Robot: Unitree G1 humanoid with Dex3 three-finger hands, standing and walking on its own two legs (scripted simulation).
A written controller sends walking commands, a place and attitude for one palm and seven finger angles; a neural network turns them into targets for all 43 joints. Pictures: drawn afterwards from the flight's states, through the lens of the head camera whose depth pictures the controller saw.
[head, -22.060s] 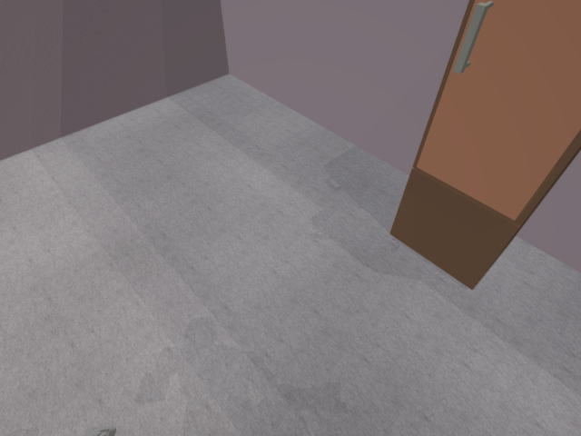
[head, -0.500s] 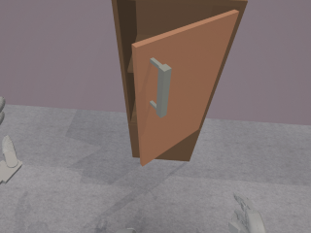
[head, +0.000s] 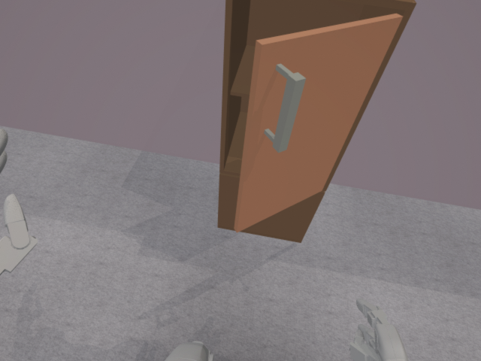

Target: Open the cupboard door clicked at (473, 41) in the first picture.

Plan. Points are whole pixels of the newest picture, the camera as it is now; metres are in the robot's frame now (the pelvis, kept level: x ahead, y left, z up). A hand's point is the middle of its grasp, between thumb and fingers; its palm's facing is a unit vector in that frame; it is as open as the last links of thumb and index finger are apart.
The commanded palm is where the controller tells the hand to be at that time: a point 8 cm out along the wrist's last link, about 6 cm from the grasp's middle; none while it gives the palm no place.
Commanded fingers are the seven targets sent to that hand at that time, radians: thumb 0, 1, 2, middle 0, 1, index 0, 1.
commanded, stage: stop stepping back and stand still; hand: left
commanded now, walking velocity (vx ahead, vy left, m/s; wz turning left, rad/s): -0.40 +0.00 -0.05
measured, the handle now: (280, 110) +0.54 -0.01 +0.14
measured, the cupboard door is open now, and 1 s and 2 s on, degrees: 41 41 41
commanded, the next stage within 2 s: let the arm hang, fingers relaxed in 0.84 s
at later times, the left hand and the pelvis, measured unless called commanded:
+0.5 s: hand (6, 303) +0.12 +0.24 +0.19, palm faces +0.37 -0.81 -0.45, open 7.4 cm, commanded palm +0.08 +0.28 +0.20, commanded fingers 0.00 0.90 0.90 -0.20 -0.30 -0.20 -0.30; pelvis -0.08 -0.01 +0.01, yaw -4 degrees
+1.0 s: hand (34, 322) +0.13 +0.25 +0.12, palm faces +0.27 -0.83 -0.48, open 7.4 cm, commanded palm none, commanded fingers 0.00 0.90 0.90 -0.20 -0.30 -0.20 -0.30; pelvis -0.10 +0.00 +0.01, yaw -3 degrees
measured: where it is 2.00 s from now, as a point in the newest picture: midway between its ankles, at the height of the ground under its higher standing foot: outside the picture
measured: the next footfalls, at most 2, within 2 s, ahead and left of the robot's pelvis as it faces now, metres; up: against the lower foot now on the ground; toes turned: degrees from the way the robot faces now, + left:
left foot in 0.04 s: +0.01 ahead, +0.10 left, +0.00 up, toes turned -3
right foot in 0.38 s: -0.12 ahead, -0.10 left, +0.00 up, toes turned -3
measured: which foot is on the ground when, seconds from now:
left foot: up 0.00-0.02, down 0.04-1.00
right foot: down 0.00-0.04, up 0.06-0.36, down 0.38-1.00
